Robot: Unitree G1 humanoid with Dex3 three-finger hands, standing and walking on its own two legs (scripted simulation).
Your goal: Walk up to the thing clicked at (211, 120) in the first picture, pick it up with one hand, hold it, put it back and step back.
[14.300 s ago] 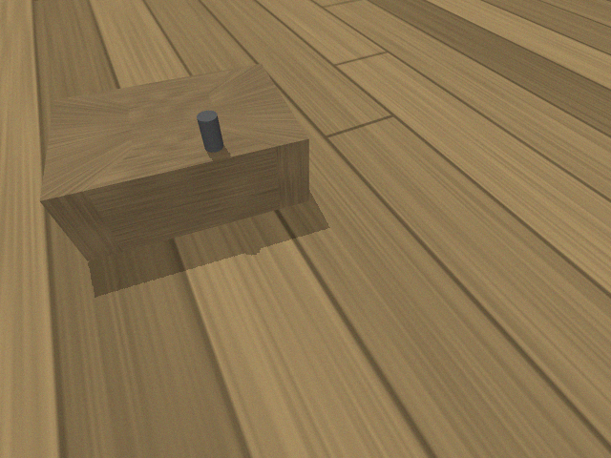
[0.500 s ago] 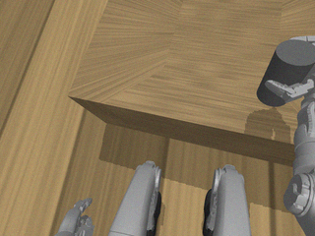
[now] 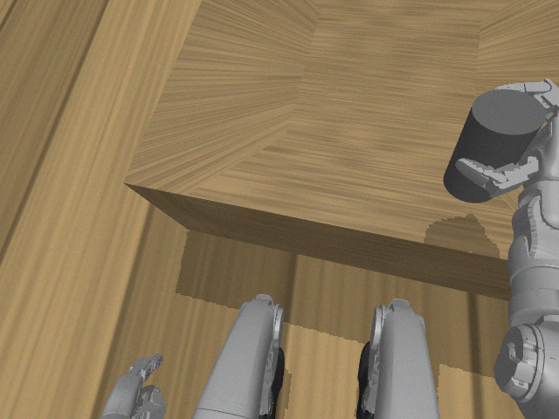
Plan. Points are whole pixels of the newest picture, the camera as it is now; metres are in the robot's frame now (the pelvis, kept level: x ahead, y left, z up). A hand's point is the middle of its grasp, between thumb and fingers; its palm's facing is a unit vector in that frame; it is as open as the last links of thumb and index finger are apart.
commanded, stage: lift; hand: right
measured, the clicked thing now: (486, 151) +0.47 -0.22 +0.00
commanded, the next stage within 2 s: hold in 1.50 s
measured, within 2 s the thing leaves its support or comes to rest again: neither
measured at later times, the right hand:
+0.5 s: hand (551, 136) +0.42 -0.22 +0.12, palm faces +0.18 +0.98 -0.02, open 11.3 cm
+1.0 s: hand out of the picture +0.38 -0.20 +0.19, palm faces +0.17 +0.98 -0.01, open 11.3 cm
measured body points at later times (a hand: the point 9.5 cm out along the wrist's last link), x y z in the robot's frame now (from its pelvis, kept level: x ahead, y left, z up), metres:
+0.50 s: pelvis +0.02 +0.00 +0.09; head +0.15 -0.03 +0.52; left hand +0.16 +0.26 -0.03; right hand +0.41 -0.27 +0.12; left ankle +0.04 +0.13 -0.51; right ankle +0.08 -0.13 -0.51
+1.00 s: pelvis +0.04 +0.00 +0.15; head +0.11 -0.02 +0.60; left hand +0.17 +0.25 +0.04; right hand +0.37 -0.25 +0.19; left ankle +0.04 +0.13 -0.51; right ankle +0.08 -0.13 -0.51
